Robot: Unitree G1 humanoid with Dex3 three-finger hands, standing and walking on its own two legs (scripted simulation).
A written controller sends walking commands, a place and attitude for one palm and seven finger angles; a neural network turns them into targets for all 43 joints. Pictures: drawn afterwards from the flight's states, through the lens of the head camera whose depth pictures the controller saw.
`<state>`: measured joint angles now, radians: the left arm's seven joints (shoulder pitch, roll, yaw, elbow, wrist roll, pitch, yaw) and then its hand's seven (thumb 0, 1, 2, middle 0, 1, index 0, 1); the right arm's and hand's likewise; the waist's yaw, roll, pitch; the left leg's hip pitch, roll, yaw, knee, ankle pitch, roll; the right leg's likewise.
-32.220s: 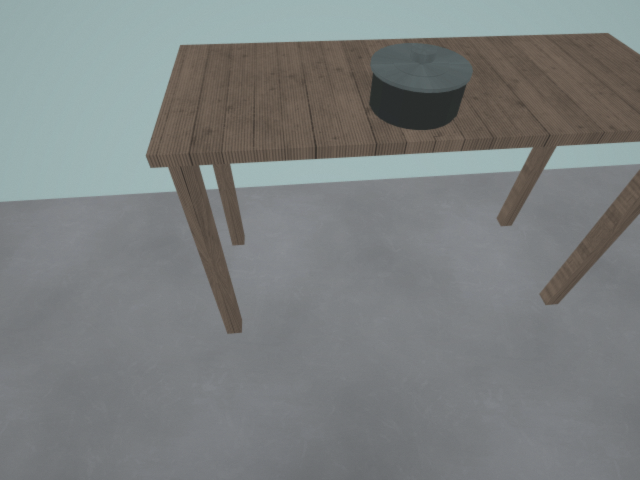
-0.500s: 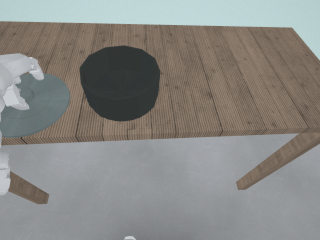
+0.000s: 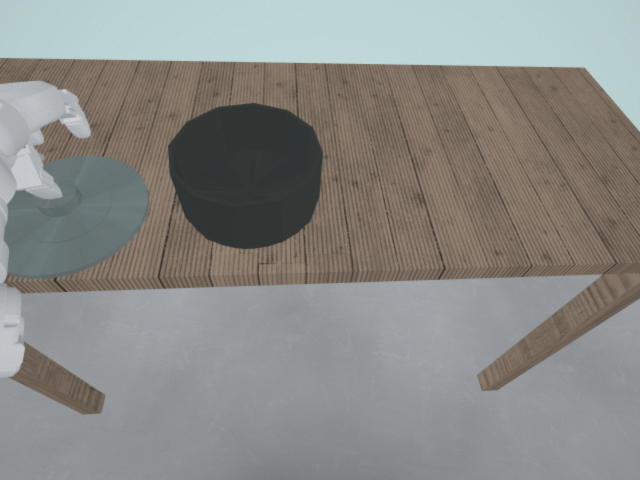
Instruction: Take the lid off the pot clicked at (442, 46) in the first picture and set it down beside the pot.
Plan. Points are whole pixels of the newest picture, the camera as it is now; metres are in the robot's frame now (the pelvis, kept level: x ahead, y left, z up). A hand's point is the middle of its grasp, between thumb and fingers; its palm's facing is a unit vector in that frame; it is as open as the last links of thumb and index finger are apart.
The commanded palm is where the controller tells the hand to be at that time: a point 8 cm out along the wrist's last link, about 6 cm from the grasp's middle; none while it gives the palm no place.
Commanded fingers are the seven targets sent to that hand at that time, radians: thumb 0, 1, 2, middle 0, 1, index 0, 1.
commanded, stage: raise the empty hand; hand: left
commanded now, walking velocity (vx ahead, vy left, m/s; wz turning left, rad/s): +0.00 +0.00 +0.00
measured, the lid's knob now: (58, 197) +0.47 +0.33 +0.07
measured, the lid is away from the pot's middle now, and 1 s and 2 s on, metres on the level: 0.25 0.25 0.25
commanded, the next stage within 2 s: draw the hand back to the body in 0.88 s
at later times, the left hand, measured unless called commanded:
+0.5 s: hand (9, 115) +0.47 +0.32 +0.20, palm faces -0.30 -0.11 -0.95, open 11.1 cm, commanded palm +0.47 +0.31 +0.27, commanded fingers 0.00 -0.11 0.84 -0.44 -0.68 -0.44 -0.68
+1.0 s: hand out of the picture +0.46 +0.32 +0.23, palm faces -0.27 -0.11 -0.96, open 11.1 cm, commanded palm +0.46 +0.31 +0.30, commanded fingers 0.00 -0.11 0.84 -0.44 -0.68 -0.44 -0.68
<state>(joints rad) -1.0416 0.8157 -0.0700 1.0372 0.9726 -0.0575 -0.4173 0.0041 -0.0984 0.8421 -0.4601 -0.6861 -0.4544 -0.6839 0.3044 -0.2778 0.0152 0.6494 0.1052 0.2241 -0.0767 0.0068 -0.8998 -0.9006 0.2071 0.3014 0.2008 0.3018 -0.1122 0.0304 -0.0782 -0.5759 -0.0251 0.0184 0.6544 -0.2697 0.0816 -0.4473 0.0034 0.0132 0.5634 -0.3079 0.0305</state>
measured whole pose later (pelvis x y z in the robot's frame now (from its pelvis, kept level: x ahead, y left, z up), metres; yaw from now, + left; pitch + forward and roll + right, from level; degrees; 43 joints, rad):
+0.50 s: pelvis +0.00 +0.00 +0.00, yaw +0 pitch +10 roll -3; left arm -1.15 0.87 -0.09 1.06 0.98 0.00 -0.48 0.00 -0.10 0.84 -0.46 -0.69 -0.45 -0.68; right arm 0.29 -0.28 0.02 0.65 0.11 0.23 -0.06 0.01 -0.90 -0.90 0.21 0.30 0.20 0.30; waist -0.12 0.03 -0.07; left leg -0.53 -0.03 0.02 0.61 -0.26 0.08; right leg -0.40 0.00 0.01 0.52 -0.29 0.03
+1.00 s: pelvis +0.00 -0.01 +0.01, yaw +1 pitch +9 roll -2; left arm -1.24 0.87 -0.12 1.09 1.00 0.06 -0.51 0.00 -0.10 0.84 -0.46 -0.69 -0.45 -0.68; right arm 0.28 -0.29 0.04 0.66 0.11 0.22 -0.06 0.01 -0.90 -0.90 0.21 0.30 0.20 0.30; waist -0.11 0.03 -0.06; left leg -0.49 -0.03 0.01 0.56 -0.23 0.07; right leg -0.37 0.00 0.01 0.49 -0.28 0.03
